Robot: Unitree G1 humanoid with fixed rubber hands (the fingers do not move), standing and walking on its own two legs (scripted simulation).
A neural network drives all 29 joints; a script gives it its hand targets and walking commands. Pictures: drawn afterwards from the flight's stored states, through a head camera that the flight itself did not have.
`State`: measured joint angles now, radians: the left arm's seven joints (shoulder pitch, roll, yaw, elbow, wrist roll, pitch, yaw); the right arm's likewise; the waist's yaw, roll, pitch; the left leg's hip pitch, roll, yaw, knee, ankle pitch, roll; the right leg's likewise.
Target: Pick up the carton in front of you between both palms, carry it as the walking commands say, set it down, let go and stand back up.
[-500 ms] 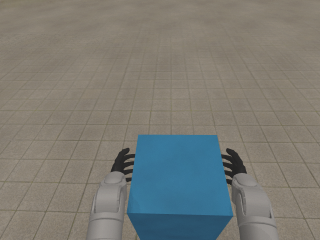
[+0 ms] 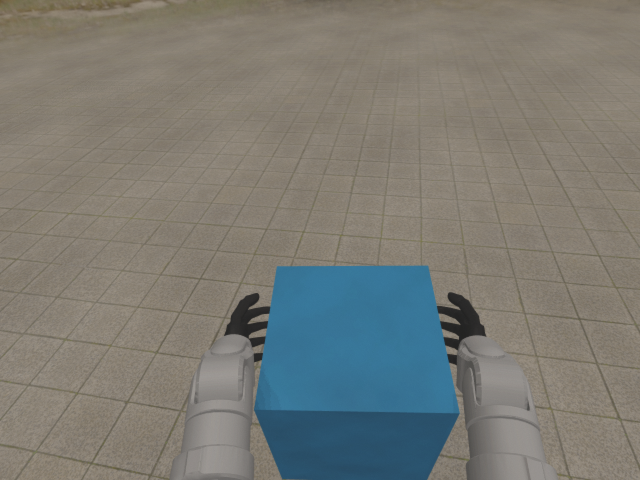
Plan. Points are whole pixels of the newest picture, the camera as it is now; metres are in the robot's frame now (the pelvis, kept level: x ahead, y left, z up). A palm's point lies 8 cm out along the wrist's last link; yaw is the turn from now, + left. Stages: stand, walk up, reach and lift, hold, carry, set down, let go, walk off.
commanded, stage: set down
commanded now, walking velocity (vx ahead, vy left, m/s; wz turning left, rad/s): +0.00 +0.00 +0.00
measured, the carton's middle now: (352, 376) +0.31 +0.00 -0.03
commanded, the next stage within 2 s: none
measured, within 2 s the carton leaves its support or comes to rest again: neither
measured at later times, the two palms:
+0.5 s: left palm (262, 386) +0.35 +0.16 -0.14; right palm (438, 394) +0.34 -0.14 -0.14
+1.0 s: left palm (276, 404) +0.39 +0.15 -0.28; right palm (425, 409) +0.39 -0.15 -0.28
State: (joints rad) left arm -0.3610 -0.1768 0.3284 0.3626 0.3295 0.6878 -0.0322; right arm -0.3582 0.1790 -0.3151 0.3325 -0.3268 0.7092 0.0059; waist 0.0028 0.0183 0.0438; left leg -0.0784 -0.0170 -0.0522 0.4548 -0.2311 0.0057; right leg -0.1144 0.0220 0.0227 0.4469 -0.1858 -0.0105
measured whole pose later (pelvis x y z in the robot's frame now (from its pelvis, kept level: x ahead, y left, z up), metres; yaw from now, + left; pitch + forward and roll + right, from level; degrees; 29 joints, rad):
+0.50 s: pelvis -0.02 +0.00 -0.07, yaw -1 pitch +23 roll +0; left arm -0.58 -0.11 0.41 0.57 0.27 0.16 -0.02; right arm -0.54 0.17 -0.40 0.52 -0.27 0.16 -0.05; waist 0.00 0.01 0.04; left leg -1.00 -0.06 -0.09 0.94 -0.34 -0.01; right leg -1.03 0.06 0.06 0.91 -0.28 0.00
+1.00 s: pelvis -0.04 +0.01 -0.20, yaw +0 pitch +43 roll +0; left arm -0.78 -0.06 0.40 0.67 0.19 0.20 0.06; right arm -0.77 0.06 -0.44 0.65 -0.21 0.19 -0.04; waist -0.01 0.00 -0.23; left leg -1.73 -0.12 -0.06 1.50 -0.51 -0.01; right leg -1.76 0.09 0.09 1.47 -0.45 0.04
